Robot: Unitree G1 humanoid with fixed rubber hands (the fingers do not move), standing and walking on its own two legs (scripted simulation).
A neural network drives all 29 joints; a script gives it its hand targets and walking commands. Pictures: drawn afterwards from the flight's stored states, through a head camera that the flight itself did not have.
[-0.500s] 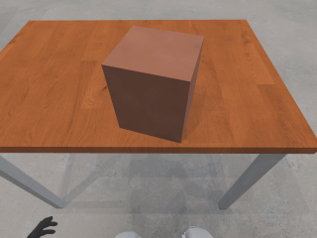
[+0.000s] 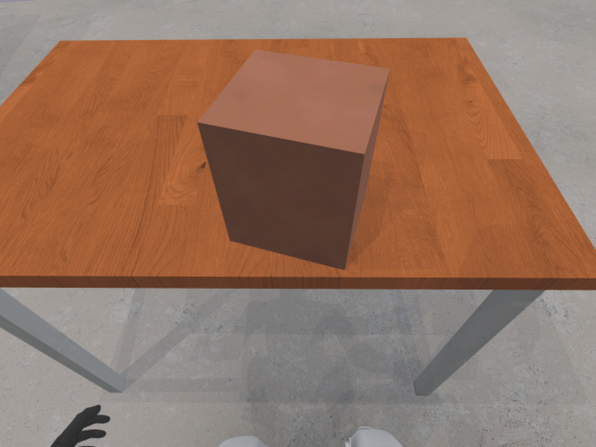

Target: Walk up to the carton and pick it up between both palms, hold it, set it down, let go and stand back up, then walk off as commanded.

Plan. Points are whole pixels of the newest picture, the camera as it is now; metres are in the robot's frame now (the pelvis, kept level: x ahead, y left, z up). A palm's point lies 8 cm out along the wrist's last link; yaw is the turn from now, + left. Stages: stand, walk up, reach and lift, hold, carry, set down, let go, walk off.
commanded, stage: walk up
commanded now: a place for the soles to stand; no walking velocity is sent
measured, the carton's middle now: (301, 163) +0.44 +0.02 +0.14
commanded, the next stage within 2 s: reach and lift in 0.30 s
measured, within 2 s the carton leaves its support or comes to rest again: neither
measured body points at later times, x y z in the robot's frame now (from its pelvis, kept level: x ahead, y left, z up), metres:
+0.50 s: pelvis +0.00 +0.00 +0.00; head +0.03 -0.03 +0.45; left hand +0.16 +0.32 -0.07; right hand +0.12 -0.33 -0.11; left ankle +0.01 +0.11 -0.71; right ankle +0.05 -0.13 -0.71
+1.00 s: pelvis -0.02 +0.00 +0.02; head -0.03 +0.01 +0.47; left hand +0.15 +0.31 -0.02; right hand +0.14 -0.26 -0.02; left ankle +0.01 +0.11 -0.71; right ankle +0.05 -0.13 -0.71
